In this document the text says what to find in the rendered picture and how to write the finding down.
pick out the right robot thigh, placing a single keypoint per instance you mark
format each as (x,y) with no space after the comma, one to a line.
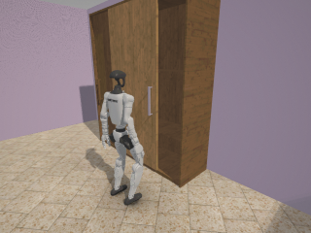
(128,144)

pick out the handle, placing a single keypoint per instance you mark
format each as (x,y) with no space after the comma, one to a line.
(99,93)
(149,100)

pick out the robot right forearm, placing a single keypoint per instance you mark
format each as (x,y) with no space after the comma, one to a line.
(131,131)

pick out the robot left forearm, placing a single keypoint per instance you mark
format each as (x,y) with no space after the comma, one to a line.
(105,126)

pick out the wardrobe door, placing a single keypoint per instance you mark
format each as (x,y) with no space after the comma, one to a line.
(103,59)
(133,33)

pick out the left robot hand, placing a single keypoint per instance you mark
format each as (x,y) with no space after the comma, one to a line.
(105,137)

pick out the robot right shin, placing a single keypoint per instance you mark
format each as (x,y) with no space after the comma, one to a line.
(135,179)

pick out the left robot upper arm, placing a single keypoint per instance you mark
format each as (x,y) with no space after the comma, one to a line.
(105,105)

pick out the right robot upper arm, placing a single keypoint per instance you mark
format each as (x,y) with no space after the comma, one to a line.
(128,104)

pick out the right robot hand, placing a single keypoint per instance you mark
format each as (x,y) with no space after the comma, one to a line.
(138,149)

